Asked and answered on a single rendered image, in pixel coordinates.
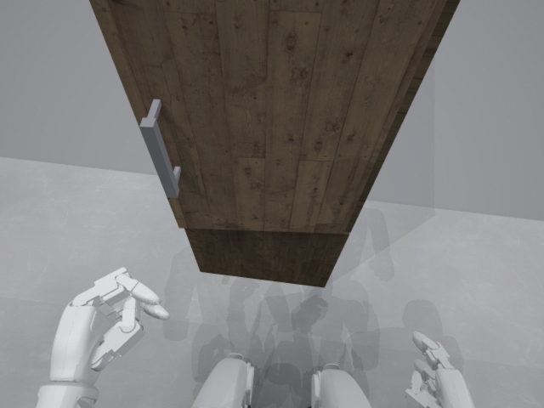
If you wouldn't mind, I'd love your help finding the left robot hand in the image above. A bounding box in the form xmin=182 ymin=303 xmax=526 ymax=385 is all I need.
xmin=49 ymin=267 xmax=171 ymax=385

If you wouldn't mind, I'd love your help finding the cupboard door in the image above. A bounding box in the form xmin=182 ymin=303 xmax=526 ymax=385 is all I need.
xmin=89 ymin=0 xmax=447 ymax=234

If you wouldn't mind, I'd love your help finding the robot thigh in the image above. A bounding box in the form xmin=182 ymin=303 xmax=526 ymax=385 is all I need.
xmin=191 ymin=358 xmax=254 ymax=408
xmin=311 ymin=369 xmax=371 ymax=408

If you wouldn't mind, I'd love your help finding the robot left forearm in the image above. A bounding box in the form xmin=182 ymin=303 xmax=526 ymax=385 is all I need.
xmin=36 ymin=382 xmax=99 ymax=408

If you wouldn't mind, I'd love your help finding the robot left thigh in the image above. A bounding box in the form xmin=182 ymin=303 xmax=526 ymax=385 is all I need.
xmin=191 ymin=358 xmax=254 ymax=408

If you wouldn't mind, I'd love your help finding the robot right thigh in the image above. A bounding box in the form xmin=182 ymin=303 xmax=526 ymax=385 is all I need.
xmin=311 ymin=369 xmax=371 ymax=408

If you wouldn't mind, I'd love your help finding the right robot hand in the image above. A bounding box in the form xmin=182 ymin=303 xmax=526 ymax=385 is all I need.
xmin=406 ymin=331 xmax=475 ymax=408

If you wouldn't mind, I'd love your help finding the handle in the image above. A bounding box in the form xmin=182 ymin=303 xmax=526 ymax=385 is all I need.
xmin=139 ymin=99 xmax=181 ymax=198

